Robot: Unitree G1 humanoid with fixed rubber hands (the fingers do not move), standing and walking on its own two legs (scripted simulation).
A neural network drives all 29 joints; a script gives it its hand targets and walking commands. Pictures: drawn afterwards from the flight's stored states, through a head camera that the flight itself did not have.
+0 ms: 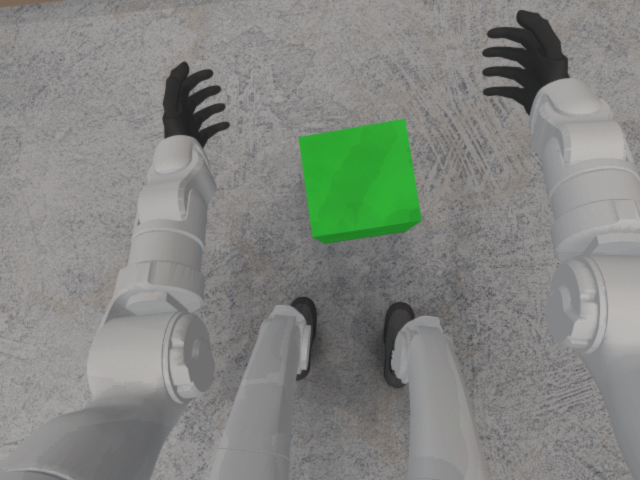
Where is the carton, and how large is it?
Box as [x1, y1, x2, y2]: [298, 119, 421, 243]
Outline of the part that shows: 404,119 298,137 313,237 325,243 405,231 421,220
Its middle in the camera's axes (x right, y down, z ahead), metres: +0.09 -0.11 +0.87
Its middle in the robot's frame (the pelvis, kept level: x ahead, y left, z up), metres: +0.50 +0.02 -0.52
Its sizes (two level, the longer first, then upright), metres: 0.210 0.200 0.250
